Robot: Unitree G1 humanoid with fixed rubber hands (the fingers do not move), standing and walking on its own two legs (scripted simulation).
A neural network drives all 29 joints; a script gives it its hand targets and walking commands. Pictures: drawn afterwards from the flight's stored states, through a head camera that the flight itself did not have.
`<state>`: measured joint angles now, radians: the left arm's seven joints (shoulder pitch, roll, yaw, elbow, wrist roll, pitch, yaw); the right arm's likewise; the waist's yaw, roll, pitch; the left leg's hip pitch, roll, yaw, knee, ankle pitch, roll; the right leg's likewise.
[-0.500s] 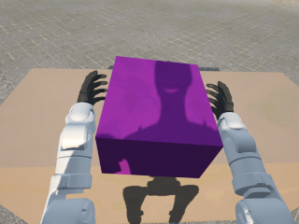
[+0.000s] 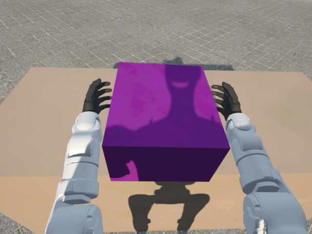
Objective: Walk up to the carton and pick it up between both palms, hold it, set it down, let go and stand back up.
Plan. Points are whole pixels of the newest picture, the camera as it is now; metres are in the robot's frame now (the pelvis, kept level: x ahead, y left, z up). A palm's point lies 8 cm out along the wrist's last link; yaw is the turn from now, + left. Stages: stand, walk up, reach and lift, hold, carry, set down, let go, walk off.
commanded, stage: set down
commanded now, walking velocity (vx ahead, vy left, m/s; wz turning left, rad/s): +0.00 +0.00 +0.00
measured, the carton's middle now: (161, 117) +0.44 +0.01 +0.08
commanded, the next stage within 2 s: none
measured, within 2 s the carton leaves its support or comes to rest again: rests again in 2.00 s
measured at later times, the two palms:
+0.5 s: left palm (94, 122) +0.39 +0.19 +0.11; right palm (225, 121) +0.41 -0.17 +0.10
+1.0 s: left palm (97, 123) +0.41 +0.19 +0.08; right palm (221, 120) +0.43 -0.17 +0.08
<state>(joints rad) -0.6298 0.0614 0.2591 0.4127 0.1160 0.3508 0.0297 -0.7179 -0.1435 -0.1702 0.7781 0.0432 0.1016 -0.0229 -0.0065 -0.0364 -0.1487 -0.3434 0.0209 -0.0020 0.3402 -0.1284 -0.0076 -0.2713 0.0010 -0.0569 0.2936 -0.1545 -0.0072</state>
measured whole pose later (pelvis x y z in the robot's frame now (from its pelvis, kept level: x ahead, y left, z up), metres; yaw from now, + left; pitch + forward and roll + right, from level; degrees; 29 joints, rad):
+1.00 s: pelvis +0.02 +0.00 +0.00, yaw +0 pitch +9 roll -1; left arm -0.66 0.04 0.25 0.74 0.12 0.07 0.07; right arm -0.73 -0.14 -0.32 1.02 -0.11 -0.12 0.04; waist 0.06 -0.04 -0.11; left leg -0.34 0.02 0.00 0.34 -0.15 -0.01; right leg -0.27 0.00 -0.06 0.29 -0.18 -0.01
